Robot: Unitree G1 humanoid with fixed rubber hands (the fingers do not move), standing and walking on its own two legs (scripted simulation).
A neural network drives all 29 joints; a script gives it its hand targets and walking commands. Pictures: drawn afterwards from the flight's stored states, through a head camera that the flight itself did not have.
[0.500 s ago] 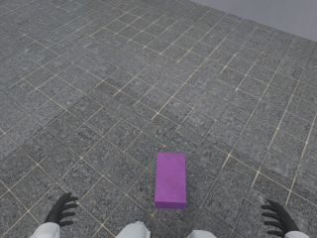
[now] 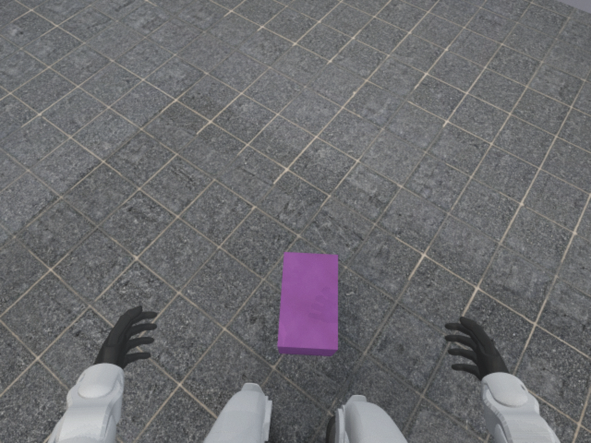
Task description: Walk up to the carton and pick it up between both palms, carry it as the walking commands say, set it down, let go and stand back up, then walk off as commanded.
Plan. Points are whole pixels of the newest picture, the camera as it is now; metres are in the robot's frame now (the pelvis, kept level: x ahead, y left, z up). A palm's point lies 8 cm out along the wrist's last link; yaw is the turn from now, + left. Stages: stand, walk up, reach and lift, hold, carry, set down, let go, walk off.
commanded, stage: reach and lift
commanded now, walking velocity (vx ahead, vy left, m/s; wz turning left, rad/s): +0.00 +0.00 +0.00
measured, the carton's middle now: (308, 305) +0.42 -0.02 -0.64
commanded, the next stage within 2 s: none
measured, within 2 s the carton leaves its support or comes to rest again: neither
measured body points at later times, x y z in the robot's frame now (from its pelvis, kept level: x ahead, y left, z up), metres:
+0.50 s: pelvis -0.03 +0.01 -0.03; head +0.21 +0.01 +0.35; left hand +0.36 +0.22 -0.15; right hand +0.34 -0.23 -0.16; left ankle +0.04 +0.12 -0.70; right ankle -0.01 -0.11 -0.70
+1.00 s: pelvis -0.03 +0.02 -0.06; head +0.27 +0.02 +0.28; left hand +0.46 +0.17 -0.19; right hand +0.43 -0.21 -0.20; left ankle +0.04 +0.12 -0.70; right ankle -0.01 -0.11 -0.70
